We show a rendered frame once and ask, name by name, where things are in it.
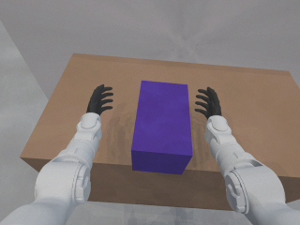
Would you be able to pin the pedestal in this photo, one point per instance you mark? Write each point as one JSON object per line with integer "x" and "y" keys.
{"x": 261, "y": 107}

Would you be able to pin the robot right forearm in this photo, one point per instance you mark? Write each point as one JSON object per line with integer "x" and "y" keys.
{"x": 224, "y": 148}

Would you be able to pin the robot left forearm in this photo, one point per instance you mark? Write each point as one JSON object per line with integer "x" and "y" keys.
{"x": 84, "y": 145}

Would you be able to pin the left robot hand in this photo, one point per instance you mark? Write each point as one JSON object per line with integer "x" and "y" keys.
{"x": 95, "y": 103}

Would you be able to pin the right robot upper arm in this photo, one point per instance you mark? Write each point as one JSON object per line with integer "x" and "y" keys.
{"x": 256, "y": 193}

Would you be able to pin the left robot upper arm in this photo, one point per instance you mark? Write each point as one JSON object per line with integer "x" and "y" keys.
{"x": 61, "y": 186}

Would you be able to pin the right robot hand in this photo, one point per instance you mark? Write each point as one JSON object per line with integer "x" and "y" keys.
{"x": 212, "y": 107}

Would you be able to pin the carton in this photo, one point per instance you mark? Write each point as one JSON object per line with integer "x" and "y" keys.
{"x": 162, "y": 140}

